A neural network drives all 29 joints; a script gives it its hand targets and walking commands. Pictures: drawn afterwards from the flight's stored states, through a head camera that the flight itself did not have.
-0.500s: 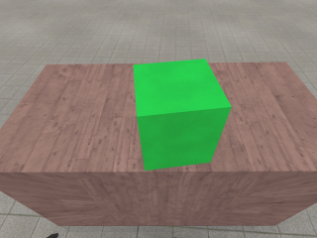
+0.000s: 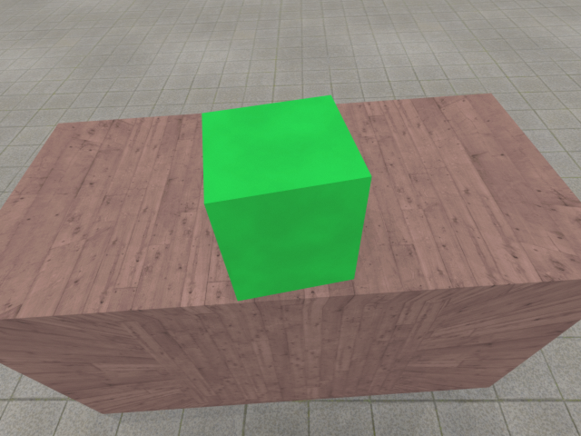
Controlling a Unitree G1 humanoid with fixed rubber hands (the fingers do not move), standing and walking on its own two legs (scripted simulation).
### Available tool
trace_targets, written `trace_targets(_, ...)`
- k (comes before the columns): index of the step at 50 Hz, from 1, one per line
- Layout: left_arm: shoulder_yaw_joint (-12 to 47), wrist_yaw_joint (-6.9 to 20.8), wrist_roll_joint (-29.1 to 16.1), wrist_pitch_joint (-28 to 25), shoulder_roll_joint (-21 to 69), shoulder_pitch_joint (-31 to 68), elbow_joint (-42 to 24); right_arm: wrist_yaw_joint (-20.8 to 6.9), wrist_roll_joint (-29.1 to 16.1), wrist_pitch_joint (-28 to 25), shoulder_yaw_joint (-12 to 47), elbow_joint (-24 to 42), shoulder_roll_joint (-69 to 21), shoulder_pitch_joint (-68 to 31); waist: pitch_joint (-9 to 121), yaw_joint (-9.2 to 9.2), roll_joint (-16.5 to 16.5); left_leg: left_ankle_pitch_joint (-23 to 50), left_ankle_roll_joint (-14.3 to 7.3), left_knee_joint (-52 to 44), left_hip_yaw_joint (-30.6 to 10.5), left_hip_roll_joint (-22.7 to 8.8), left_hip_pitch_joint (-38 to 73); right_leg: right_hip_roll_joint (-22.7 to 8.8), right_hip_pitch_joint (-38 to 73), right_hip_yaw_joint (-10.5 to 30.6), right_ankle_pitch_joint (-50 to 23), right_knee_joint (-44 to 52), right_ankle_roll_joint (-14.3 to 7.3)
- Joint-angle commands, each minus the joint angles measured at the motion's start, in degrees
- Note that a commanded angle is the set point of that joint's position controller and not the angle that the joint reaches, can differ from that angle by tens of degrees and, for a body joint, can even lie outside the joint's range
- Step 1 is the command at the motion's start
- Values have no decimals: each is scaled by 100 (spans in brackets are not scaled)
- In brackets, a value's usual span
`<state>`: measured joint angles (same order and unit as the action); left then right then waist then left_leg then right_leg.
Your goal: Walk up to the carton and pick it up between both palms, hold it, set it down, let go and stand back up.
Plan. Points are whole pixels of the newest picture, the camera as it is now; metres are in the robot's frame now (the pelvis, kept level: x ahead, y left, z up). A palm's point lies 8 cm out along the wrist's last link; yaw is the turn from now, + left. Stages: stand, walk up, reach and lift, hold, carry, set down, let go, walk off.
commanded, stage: walk up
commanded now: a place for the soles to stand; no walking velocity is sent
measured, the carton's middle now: (282, 201) +0.48 +0.05 +0.04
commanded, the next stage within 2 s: reach and lift in 1.84 s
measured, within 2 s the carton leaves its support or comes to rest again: neither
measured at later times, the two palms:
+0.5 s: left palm out of the picture +0.13 +0.39 -0.11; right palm out of the picture +0.16 -0.25 -0.09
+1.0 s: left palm out of the picture +0.14 +0.36 -0.09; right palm out of the picture +0.15 -0.27 -0.10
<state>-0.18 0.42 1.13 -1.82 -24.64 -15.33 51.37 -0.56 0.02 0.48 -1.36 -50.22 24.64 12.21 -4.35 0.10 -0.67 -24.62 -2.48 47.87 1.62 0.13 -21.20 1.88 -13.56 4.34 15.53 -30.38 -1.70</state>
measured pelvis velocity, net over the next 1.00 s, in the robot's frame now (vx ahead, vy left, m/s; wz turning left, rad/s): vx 0.06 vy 0.04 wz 0.00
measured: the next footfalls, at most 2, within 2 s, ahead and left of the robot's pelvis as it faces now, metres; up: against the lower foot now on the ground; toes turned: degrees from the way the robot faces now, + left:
left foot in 0.26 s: +0.09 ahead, +0.13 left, +0.00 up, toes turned +4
right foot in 0.62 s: +0.13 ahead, -0.07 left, +0.00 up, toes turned +2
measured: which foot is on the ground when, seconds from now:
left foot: up 0.00-0.24, down 0.26-1.00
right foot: down 0.00-0.26, up 0.28-0.60, down 0.62-1.00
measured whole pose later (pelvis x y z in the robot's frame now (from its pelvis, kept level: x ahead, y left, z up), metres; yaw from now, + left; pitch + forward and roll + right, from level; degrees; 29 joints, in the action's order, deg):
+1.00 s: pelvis +0.06 +0.04 +0.00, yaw +0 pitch -2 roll +0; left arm -0.2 0.0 1.1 -1.2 -24.4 -10.6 51.2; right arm -0.3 0.0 -1.5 -1.4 -51.8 23.5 9.7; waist -5.1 0.1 -0.9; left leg -13.7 -1.7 28.1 2.1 -0.1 -12.6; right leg 1.1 -14.2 3.0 12.5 -29.0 -0.1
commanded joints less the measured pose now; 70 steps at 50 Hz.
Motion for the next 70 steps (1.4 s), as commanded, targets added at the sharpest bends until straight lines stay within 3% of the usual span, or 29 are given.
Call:
trace_targets(1,-600,-175,53,-214,-1355,-311,-406,-106,103,-34,-431,389,931,337,706,91,742,-185,221,-13,-704,-260,-1157,-1400,1704,1679,-781,810,-951)
trace_targets(5,-582,-215,-12,-192,-1311,-567,-398,-21,123,-139,-379,593,838,-153,615,270,984,-2,101,-508,-494,-195,-1184,-1421,1824,1504,-3072,304,-952)
trace_targets(8,-551,-218,-22,-130,-1523,-43,-486,2,127,-200,-431,530,936,-40,438,94,1046,59,83,-1213,-398,-239,-203,-1513,802,1254,-2995,124,-1047)
trace_targets(10,-404,-191,-72,-100,-1191,418,-608,46,57,-325,-457,168,863,755,757,-454,663,1735,-135,-2688,-416,-262,1370,-898,15,709,-2287,-706,-521)
trace_targets(11,-305,-172,-128,-124,-819,470,-634,92,125,-372,-581,48,1135,997,911,-504,-211,2273,-156,-3121,-998,-821,2023,-476,-503,310,-1118,-1632,-243)
trace_targets(12,-199,-167,-154,-80,-469,245,-642,114,131,-381,-591,32,1454,692,903,-247,-1106,3398,-399,-2873,-2339,-1690,2541,260,-1619,45,1619,-2080,117)
trace_targets(13,-307,-259,-140,-3,-852,297,-507,138,87,-346,-566,174,1350,525,817,-151,-80,2850,-624,-2906,-2596,-1963,2246,76,-1483,117,1720,-2138,127)
trace_targets(15,-330,-208,-139,83,-1028,-22,-240,115,93,-336,-482,318,1338,-92,229,40,-211,774,-1076,-3221,-2462,-2035,1016,-205,-1003,279,1602,-2335,69)
trace_targets(16,-271,-178,-117,56,-1029,-120,-245,108,71,-323,-494,425,1330,-322,-194,63,-609,734,-1079,-3312,-2202,-1984,417,-301,-1031,191,1571,-2517,49)
trace_targets(18,-361,-127,-86,103,-958,201,-59,97,25,-381,-359,367,1003,-375,-845,41,-438,535,-680,-3512,-1785,-1538,-19,-202,-790,276,1268,-2064,55)
trace_targets(21,-390,-118,-120,126,-936,382,-161,120,-14,-398,-412,192,1126,105,-267,-186,-263,2778,-560,-2835,-1586,-1484,1365,-220,-939,284,1178,-1513,158)
trace_targets(23,-359,-155,-82,92,-860,363,-211,139,-11,-393,-357,223,1032,111,99,-130,-592,4315,-458,-2473,-1354,-1477,1985,-254,-1093,5,855,-1300,91)
trace_targets(25,-325,-170,-133,47,-838,246,-258,138,28,-325,-356,277,1057,-47,499,-100,-842,5091,-628,-2070,-846,-1399,2142,-302,-716,-346,770,-732,92)
trace_targets(26,-331,-170,-134,49,-894,434,-289,163,-12,-308,-365,278,1006,20,412,-203,-621,5300,-388,-2028,-1040,-1337,2193,-230,-763,-376,789,-577,56)
trace_targets(29,-317,-182,-61,-54,-789,109,-53,153,-112,-236,-283,335,962,-426,570,113,-317,4197,-277,-1535,-606,-1007,1469,-413,311,-62,-1452,482,-92)
trace_targets(30,-328,-183,-68,-48,-983,17,-70,165,-162,-237,-231,430,810,-434,914,76,313,3449,-137,-1356,-633,-805,1227,-792,687,592,-2358,492,-248)
trace_targets(32,-325,-176,-98,-95,-1076,641,-174,112,-192,-206,-183,276,658,-584,668,-117,364,1489,102,-1496,-350,-281,1274,-1422,6,1329,-1958,1057,-494)
trace_targets(34,-259,-114,-67,-53,-1175,1127,-251,108,-65,-137,-232,31,822,-109,462,-321,599,440,-12,-2129,-554,-298,1620,-1328,-553,1309,-886,923,-580)
trace_targets(35,-220,-97,-63,-50,-1083,1041,-252,116,-15,-160,-287,-25,920,-178,387,-246,701,1018,-69,-2512,-736,-559,1635,-1079,-504,935,-1002,728,-352)
trace_targets(37,-207,-71,-131,-13,-718,829,-113,73,-63,-226,-194,29,971,-687,359,11,8,1010,-225,-2804,-1067,-847,1029,-638,-136,571,-331,696,-103)
trace_targets(40,-224,-11,-27,-4,-896,890,-103,60,-70,-260,-152,15,863,-687,415,-8,578,681,-141,-2722,-851,-711,924,-758,116,766,-412,956,-173)
trace_targets(42,-240,-4,-86,-18,-950,904,-90,33,-7,-253,-181,-65,884,-646,453,-25,157,629,3,-2886,-672,-587,1158,-797,-25,777,-390,972,-108)
trace_targets(46,-223,12,-50,5,-950,1019,-64,13,4,-247,-178,-86,954,-699,419,29,332,403,-58,-2942,-830,-620,1067,-683,-85,715,182,1079,-98)
trace_targets(58,-171,-15,-112,-28,-818,942,50,56,18,-288,-167,-148,911,-663,1135,-14,67,2358,-53,-2738,-654,-734,1657,-711,522,526,-1723,809,-94)
trace_targets(61,-230,-44,-82,-24,-872,966,43,65,-57,-279,-148,-268,824,-677,1056,0,474,2354,-37,-2730,-731,-802,1566,-796,613,587,-1805,862,-104)
trace_targets(62,-162,-36,-92,-7,-756,877,62,66,-4,-271,-122,-253,904,-814,1168,31,72,2179,-37,-2781,-628,-785,1712,-779,466,581,-1567,903,-120)
trace_targets(65,-211,-25,-92,-19,-805,1045,26,33,16,-271,-163,-212,869,-831,1081,-30,29,2240,-42,-2806,-678,-823,1842,-697,235,481,-1476,898,-79)
trace_targets(66,-211,-35,-96,-33,-846,1059,30,35,-24,-264,-175,-212,888,-817,974,-11,411,2044,-73,-2733,-790,-804,1540,-734,400,528,-1474,1015,-55)
trace_targets(70,-190,3,-65,73,-730,923,12,72,39,-313,-178,-278,946,-804,973,-5,103,1920,-99,-2963,-749,-924,1624,-627,251,542,-1274,898,-81)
